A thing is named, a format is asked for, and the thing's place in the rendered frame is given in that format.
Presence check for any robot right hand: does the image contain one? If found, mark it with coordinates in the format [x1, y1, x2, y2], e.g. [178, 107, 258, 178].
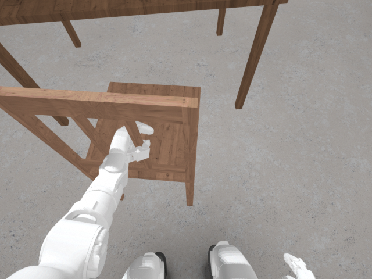
[282, 253, 316, 279]

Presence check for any robot thigh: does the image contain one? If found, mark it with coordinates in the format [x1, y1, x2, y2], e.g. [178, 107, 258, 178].
[122, 255, 164, 279]
[210, 245, 258, 279]

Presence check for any chair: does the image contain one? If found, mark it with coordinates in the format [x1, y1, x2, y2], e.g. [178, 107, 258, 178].
[0, 82, 201, 206]

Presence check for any left robot forearm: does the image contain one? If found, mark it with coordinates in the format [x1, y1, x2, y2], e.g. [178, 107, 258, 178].
[39, 153, 128, 264]

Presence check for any right robot thigh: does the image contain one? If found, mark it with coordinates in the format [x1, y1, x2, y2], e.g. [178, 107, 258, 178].
[210, 245, 258, 279]

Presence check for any robot left hand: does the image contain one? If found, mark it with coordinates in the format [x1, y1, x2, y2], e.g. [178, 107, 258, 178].
[109, 121, 154, 163]

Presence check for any left robot thigh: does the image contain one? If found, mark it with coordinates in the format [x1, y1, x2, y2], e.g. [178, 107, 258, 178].
[122, 255, 164, 279]

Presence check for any table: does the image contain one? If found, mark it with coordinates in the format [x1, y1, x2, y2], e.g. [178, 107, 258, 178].
[0, 0, 288, 126]

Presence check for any robot left upper arm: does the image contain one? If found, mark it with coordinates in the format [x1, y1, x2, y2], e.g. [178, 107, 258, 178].
[7, 219, 109, 279]

